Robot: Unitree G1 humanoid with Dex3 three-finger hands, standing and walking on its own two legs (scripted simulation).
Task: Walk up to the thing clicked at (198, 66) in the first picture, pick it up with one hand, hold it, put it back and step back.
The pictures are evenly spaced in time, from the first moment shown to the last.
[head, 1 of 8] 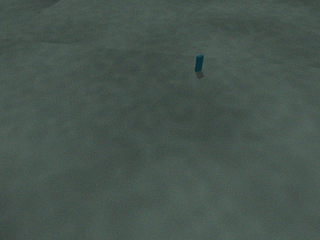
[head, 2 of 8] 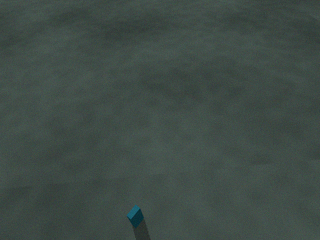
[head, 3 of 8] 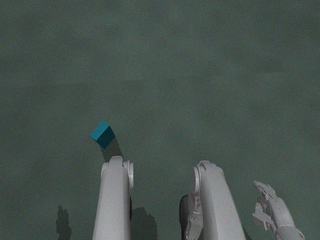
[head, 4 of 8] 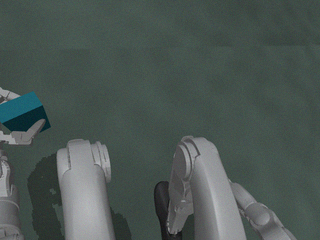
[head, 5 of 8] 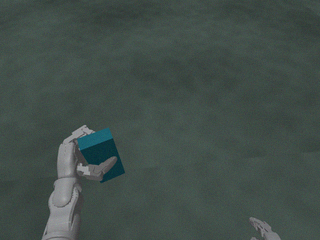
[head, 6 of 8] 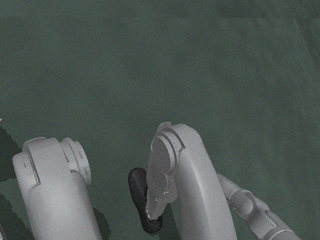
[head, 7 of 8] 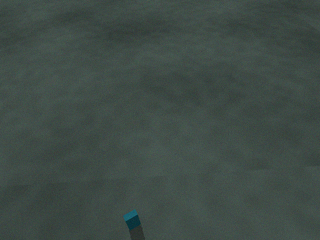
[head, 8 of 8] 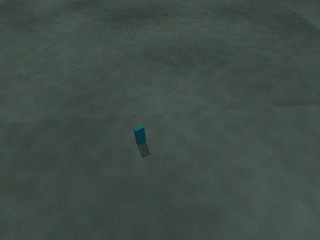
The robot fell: no
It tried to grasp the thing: yes
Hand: left
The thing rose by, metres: 0.69
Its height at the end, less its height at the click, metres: +0.00
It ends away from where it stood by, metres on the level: 0.02
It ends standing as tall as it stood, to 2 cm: yes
